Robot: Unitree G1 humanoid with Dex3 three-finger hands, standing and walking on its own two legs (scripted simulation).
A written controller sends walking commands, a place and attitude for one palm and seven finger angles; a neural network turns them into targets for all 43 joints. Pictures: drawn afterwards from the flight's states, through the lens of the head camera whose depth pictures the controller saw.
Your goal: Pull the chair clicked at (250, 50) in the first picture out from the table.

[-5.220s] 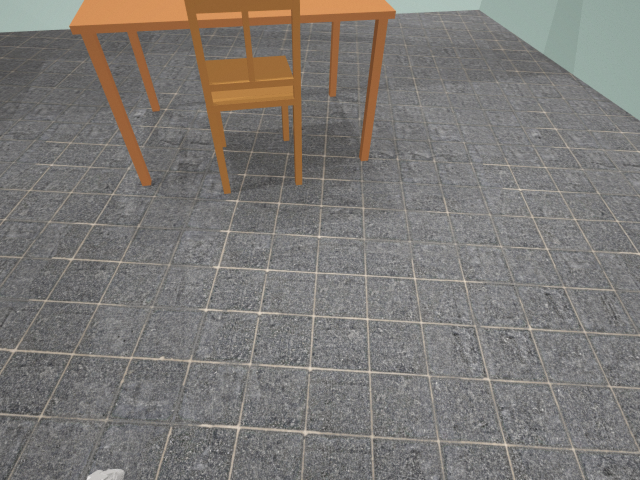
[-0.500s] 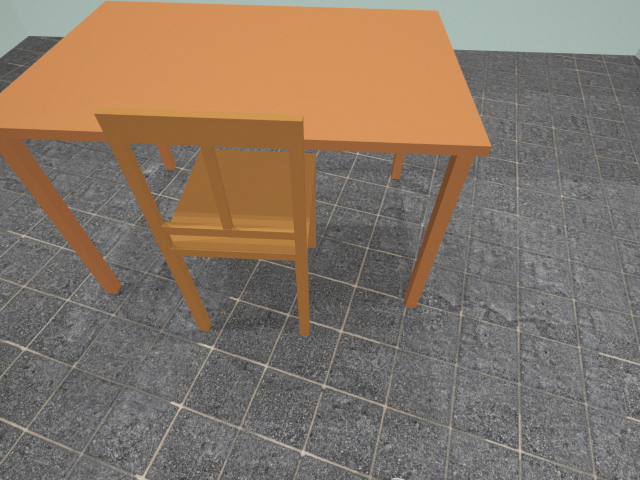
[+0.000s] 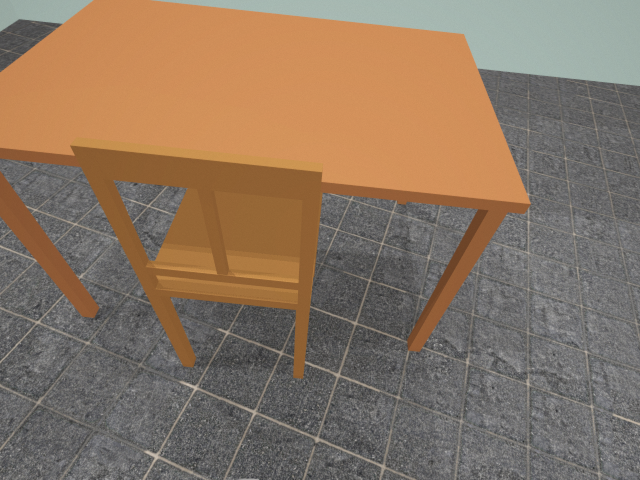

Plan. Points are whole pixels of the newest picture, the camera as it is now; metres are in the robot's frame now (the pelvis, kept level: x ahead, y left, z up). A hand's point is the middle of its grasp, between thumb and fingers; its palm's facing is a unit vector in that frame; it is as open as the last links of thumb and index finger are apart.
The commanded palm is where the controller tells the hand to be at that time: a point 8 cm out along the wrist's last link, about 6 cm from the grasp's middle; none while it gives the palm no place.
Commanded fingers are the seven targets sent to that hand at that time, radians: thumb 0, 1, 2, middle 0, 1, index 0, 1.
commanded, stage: come to a stop and stand still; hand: left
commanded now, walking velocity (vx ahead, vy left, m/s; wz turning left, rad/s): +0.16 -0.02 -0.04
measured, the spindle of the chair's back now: (215, 234) +0.53 +0.24 -0.09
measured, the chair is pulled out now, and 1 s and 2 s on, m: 0.00 0.00 0.00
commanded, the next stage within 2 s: look again from close up in 0.96 s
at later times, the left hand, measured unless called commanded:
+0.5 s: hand out of the picture +0.14 +0.16 -0.15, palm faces +0.02 -0.97 -0.26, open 7.4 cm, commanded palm none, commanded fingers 0.00 0.90 0.90 -0.20 -0.30 -0.20 -0.30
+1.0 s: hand out of the picture +0.03 +0.21 -0.16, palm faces +0.02 -0.98 -0.19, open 7.4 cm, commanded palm none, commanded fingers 0.00 0.90 0.90 -0.20 -0.30 -0.20 -0.30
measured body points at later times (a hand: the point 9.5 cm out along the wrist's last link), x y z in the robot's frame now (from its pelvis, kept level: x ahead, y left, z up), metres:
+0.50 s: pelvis +0.07 -0.02 +0.01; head +0.11 -0.04 +0.45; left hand +0.14 +0.22 -0.13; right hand +0.10 -0.26 -0.16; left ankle +0.01 +0.11 -0.65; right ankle +0.10 -0.13 -0.73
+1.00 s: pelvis +0.03 +0.02 +0.02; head +0.06 +0.04 +0.47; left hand +0.03 +0.26 -0.15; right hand +0.03 -0.20 -0.13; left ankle +0.02 +0.14 -0.73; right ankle +0.00 -0.11 -0.69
